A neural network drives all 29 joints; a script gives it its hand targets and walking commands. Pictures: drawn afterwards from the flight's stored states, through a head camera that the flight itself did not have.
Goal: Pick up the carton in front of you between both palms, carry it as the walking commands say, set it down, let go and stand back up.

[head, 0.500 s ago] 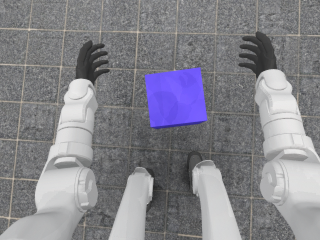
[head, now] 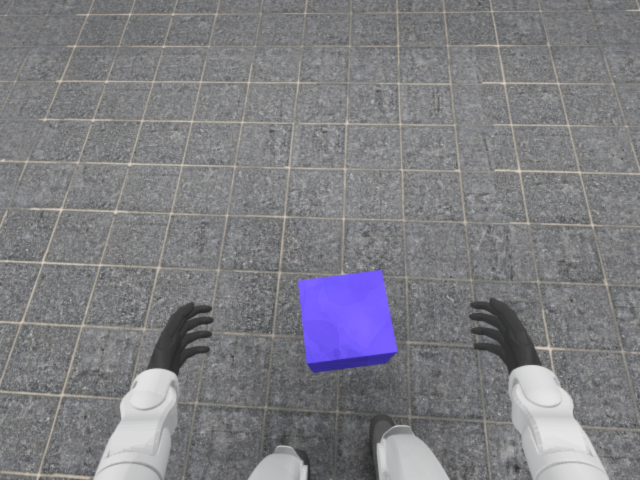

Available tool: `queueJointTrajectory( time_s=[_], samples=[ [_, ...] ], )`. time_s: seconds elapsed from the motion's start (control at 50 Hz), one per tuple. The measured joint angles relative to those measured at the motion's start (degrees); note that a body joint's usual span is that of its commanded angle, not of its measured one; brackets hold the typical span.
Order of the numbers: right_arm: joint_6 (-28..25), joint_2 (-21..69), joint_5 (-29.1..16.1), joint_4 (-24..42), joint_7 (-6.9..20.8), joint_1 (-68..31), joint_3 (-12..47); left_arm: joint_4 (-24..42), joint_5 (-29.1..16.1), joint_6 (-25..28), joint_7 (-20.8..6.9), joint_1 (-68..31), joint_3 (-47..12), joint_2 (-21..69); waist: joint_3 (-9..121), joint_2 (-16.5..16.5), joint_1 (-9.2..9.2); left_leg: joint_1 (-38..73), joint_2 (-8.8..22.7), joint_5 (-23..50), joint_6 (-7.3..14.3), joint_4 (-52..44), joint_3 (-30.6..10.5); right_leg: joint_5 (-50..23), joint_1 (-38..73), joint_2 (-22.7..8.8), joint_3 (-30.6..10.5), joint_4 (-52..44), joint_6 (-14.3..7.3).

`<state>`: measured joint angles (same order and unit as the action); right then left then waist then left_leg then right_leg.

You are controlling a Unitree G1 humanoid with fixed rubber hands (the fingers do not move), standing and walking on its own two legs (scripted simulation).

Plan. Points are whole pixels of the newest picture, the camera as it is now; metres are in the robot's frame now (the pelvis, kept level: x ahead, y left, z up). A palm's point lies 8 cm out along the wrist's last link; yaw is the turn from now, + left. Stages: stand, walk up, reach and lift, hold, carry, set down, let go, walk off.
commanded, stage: let go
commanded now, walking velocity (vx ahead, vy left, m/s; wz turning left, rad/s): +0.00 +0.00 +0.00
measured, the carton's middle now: (344, 325) +0.41 -0.01 -0.62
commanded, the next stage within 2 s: stand in 0.68 s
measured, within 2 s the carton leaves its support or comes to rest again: neither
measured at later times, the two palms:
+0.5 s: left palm (129, 429) +0.18 +0.23 -0.03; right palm (563, 437) +0.18 -0.23 -0.04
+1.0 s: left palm (86, 448) +0.16 +0.29 -0.05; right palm (610, 459) +0.15 -0.29 -0.06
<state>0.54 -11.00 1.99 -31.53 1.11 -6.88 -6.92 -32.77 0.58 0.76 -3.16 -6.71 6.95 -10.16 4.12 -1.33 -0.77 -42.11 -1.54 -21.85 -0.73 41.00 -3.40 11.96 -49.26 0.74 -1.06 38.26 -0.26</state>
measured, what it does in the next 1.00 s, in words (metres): stands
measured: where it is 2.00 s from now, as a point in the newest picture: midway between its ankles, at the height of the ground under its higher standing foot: outside the picture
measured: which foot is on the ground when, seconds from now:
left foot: down 0.00-1.00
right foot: down 0.00-1.00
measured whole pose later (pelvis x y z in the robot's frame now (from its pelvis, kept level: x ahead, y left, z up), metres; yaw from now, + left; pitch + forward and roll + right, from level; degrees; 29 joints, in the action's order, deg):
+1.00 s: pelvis +0.03 +0.00 +0.02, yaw +1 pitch +0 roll -1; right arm 1.6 -19.8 2.2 -38.6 -1.0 13.7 -3.0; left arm -42.3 2.4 -1.0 0.6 9.8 3.0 -18.9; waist -0.7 -1.6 -0.1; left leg -7.0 -0.6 -22.5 -0.3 29.8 -4.5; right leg 15.2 -15.5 1.1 0.0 30.8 -0.3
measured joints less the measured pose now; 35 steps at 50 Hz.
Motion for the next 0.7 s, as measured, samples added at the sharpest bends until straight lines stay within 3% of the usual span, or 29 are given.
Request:
queueJointTrajectory(
  time_s=[0.16,0.32,0.64,0.7],
  samples=[
    [-1.4,-0.6,-1.3,4.4,0.9,14.0,2.4,4.8,-0.5,0.8,-0.2,13.7,-2.9,-0.5,-4.4,-0.4,0.02,19.5,0.6,2.4,0.5,-10.2,-0.5,-1.9,19.6,0.2,0.3,-9.8,0.2],
    [2.0,-1.8,-2.1,7.2,2.0,20.8,4.1,7.3,-0.4,-2.4,-0.8,19.6,-4.3,-1.7,-7.5,-0.6,0.38,34.3,1.2,3.4,0.8,-16.1,-0.7,-2.4,34.3,0.5,0.6,-15.0,0.4],
    [7.6,-1.6,-1.3,8.7,2.7,19.9,4.3,7.9,1.2,-7.8,-1.4,18.1,-4.0,-0.8,-11.5,-0.7,0.99,41.5,1.9,2.4,0.3,-16.2,-0.9,-1.0,41.0,1.2,0.8,-14.2,-0.2],
    [5.6,-1.9,-1.2,6.7,1.4,20.2,4.3,8.3,1.6,-9.0,0.4,18.0,-4.8,-1.4,-10.2,-0.5,0.98,40.3,1.7,2.2,0.2,-15.4,-1.2,-0.5,39.8,0.9,1.2,-13.2,-0.3]
  ],
)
